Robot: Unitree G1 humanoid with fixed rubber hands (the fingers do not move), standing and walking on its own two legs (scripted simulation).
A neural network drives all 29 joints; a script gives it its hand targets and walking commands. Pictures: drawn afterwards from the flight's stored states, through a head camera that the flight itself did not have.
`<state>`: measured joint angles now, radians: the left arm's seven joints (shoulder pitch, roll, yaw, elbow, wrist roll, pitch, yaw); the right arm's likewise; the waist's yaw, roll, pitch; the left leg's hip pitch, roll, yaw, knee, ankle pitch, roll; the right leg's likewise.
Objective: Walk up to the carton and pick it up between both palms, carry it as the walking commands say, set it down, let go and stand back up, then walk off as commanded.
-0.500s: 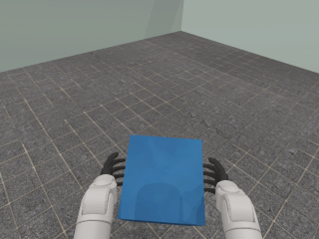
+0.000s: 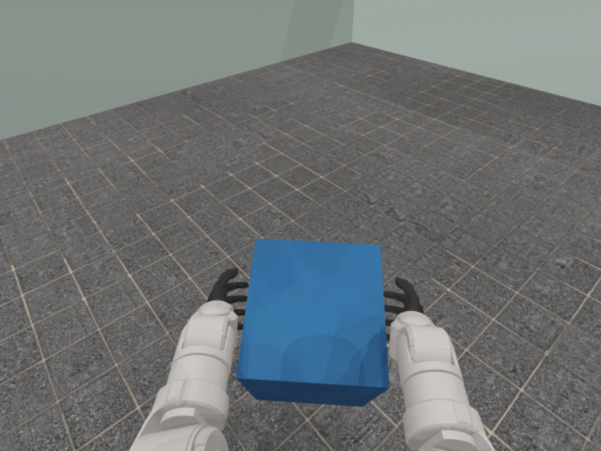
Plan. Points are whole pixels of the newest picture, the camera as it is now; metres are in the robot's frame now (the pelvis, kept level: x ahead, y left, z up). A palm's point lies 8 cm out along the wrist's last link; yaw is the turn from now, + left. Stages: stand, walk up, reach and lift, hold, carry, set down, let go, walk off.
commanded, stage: set down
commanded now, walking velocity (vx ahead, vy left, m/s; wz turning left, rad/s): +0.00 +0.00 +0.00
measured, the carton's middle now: (312, 329) +0.36 -0.01 -0.07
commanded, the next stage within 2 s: none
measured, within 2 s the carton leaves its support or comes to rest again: neither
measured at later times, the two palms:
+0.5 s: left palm (228, 329) +0.35 +0.13 -0.05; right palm (397, 343) +0.32 -0.15 -0.06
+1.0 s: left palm (240, 344) +0.37 +0.13 -0.14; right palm (389, 359) +0.34 -0.15 -0.15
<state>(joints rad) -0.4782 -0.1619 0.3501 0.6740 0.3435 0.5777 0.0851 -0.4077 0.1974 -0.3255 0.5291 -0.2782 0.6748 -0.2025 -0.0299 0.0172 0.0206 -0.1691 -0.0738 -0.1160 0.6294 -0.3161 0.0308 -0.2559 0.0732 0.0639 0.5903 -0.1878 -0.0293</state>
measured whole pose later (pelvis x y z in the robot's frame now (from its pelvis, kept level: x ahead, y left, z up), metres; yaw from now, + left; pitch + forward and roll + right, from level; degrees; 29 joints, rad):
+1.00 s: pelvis +0.02 +0.03 -0.08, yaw +1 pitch +27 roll +0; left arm -0.48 -0.13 0.20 0.72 0.08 0.11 0.23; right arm -0.44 0.08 -0.30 0.64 -0.13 0.17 -0.13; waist -0.08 0.08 -0.16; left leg -1.10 -0.14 -0.09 1.13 -0.49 0.03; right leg -1.17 0.07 0.08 1.07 -0.36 0.02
